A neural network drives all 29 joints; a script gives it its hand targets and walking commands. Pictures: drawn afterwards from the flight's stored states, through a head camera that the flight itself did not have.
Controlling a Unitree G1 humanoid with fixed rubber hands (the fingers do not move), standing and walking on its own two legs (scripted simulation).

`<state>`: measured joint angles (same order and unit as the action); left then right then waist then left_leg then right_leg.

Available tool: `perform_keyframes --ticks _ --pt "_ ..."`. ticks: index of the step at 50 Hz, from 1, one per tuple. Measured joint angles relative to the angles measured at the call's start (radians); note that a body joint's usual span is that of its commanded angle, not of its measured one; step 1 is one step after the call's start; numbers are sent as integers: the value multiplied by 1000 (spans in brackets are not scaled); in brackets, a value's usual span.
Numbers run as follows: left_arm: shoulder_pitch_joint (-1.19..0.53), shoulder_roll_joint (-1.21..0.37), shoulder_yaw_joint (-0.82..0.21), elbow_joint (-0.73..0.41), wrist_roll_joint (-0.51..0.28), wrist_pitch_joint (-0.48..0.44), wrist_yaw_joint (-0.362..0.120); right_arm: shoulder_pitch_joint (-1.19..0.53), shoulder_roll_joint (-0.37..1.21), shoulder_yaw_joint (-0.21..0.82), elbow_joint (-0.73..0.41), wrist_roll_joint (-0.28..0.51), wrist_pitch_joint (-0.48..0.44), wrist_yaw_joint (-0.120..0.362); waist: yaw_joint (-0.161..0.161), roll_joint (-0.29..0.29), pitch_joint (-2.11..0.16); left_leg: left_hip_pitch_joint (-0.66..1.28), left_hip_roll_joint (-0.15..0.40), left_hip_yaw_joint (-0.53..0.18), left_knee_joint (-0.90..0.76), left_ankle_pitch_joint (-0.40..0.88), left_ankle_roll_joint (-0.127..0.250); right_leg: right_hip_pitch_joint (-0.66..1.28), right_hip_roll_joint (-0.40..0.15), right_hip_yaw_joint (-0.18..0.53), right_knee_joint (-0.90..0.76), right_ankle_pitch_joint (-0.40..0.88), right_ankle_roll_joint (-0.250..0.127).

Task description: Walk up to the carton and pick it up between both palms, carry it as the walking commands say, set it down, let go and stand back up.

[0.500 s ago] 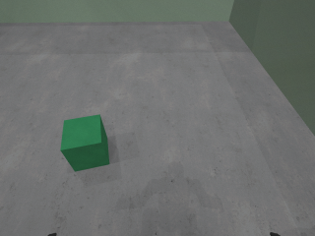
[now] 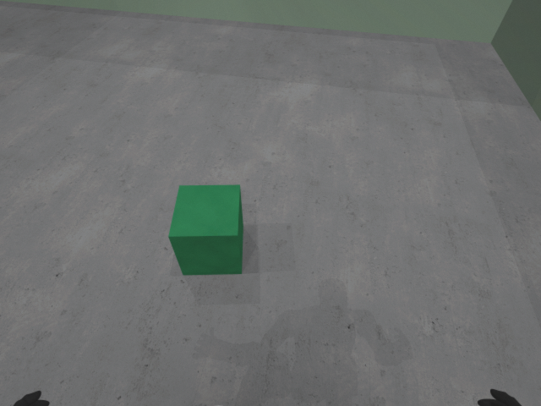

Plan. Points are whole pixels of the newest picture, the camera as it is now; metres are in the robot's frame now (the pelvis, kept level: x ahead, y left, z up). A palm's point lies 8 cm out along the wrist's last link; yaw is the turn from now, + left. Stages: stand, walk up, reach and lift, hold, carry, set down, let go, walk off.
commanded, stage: walk up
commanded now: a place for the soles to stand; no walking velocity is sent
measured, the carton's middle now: (211, 230) +0.87 +0.23 -0.61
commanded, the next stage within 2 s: none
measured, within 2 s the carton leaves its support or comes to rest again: neither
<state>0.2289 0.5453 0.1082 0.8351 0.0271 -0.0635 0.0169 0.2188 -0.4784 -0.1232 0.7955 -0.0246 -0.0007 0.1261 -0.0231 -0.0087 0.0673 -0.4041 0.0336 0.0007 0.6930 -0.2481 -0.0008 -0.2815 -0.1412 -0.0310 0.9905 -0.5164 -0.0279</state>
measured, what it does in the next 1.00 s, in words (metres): walks ahead: right foot, then left foot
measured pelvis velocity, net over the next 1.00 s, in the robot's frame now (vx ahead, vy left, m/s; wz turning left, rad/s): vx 0.29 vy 0.15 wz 0.21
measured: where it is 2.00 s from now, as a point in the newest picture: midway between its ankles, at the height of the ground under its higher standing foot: (207, 372)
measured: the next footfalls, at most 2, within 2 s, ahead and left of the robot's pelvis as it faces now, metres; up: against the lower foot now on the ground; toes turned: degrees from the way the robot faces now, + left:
right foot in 0.18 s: +0.16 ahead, -0.10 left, +0.00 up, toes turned -1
left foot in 0.52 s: +0.28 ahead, +0.24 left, +0.00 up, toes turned +11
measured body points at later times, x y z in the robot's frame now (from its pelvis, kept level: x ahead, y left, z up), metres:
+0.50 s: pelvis +0.16 +0.07 +0.01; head +0.18 +0.07 +0.46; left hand +0.11 +0.45 -0.05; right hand +0.38 -0.21 -0.07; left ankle +0.23 +0.23 -0.71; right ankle +0.12 -0.09 -0.72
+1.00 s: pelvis +0.29 +0.15 +0.00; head +0.32 +0.14 +0.45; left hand +0.29 +0.51 -0.06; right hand +0.45 -0.15 -0.10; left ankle +0.28 +0.27 -0.70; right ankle +0.36 +0.02 -0.72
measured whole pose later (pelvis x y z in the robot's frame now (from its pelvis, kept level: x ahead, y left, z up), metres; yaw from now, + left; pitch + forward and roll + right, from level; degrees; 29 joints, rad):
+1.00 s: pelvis +0.29 +0.15 +0.00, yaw +12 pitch -1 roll +0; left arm 0.33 0.49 0.06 0.71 0.02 -0.08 0.01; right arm 0.30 -0.45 -0.06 0.72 -0.01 -0.01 0.03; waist 0.02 0.04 0.07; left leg -0.40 0.01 0.02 0.84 -0.46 0.03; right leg -0.36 -0.06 -0.03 0.69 -0.30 0.00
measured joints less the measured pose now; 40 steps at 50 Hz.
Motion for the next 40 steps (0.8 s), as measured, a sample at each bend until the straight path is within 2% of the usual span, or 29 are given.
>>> perform_keyframes --ticks 1,3,6,8,9,11,13,16,19,22,25,27,29,31,33,36,40 --pt "-5 -7 -10 -6 -6 -2 -4 16 11 7 -8 5 -2 -9 -4 -6 2 17 -12 -3 -18 -7 9 -39 15 10 50 13 -2" --pt "-4 -26 -26 -11 -12 -10 -12 47 27 22 -27 5 -2 -22 -14 -9 0 51 -30 -12 -60 -5 23 -84 39 3 19 15 0" --pt "27 -52 -31 -12 -11 -18 -21 84 32 34 -62 -5 -3 -27 -31 2 -11 85 -44 -27 -93 -12 41 -110 76 -29 -136 21 6" --pt "55 -64 -26 -12 -10 -26 -21 102 28 37 -82 -7 1 -26 -36 15 -19 100 -49 -39 -84 -38 47 -94 102 -51 -266 106 2" --pt "73 -63 -22 -16 -8 -34 -18 112 24 38 -92 -6 5 -26 -35 19 -26 97 -54 -44 -53 -73 50 -73 115 -53 -337 144 -2" --pt "109 -62 -14 -28 6 -52 -3 120 15 36 -99 -5 12 -33 -15 38 -35 50 -86 -100 109 -196 51 -58 116 -64 -344 241 -5" --pt "137 -66 -10 -32 7 -56 5 114 4 34 -91 -1 14 -43 7 68 -37 -12 -114 -149 280 -180 34 -25 111 -81 -341 219 3" --pt "163 -63 -1 -39 3 -57 4 103 -15 31 -84 5 8 -36 35 101 -35 -76 -82 -140 343 -116 0 51 100 -106 -400 197 16" --pt "185 -46 6 -59 2 -63 3 71 -17 28 -87 8 8 -19 57 99 -28 -115 -31 -108 263 -80 -14 100 75 -119 -441 191 36" --pt "203 -24 3 -82 1 -59 1 15 -9 31 -105 9 9 -3 70 80 -10 -111 12 -61 116 -53 -3 127 46 -125 -443 164 58" --pt "215 -5 -8 -102 -2 -48 -2 -33 -5 31 -122 10 2 4 79 53 -5 -55 13 -13 -22 -29 22 132 4 -122 -390 106 77" --pt "212 -5 -17 -110 -12 -39 -2 -52 -15 26 -134 5 -14 -8 74 40 8 -28 -13 0 -44 39 33 80 -31 -96 -227 80 42" --pt "183 -19 -31 -112 -21 -25 1 -50 -12 26 -137 16 -24 -26 59 34 19 -30 -30 -3 7 20 30 -26 -5 -13 16 60 19" --pt "152 -30 -46 -113 -28 -22 0 -25 1 33 -130 27 -28 -40 46 20 19 2 -42 -7 -9 -3 32 -108 24 23 136 70 8" --pt "137 -44 -54 -106 -26 -25 -6 8 9 40 -128 25 -29 -50 30 9 10 37 -52 -10 -45 -7 36 -153 34 19 97 83 9" --pt "140 -65 -53 -91 -20 -26 -14 56 8 45 -141 9 -28 -49 3 10 -5 75 -56 -10 -69 -25 52 -182 53 -10 -53 84 15" --pt "153 -76 -41 -77 -10 -39 -11 106 -3 48 -148 5 -16 -52 -17 28 -14 101 -53 -8 -30 -87 46 -140 102 -41 -291 212 0"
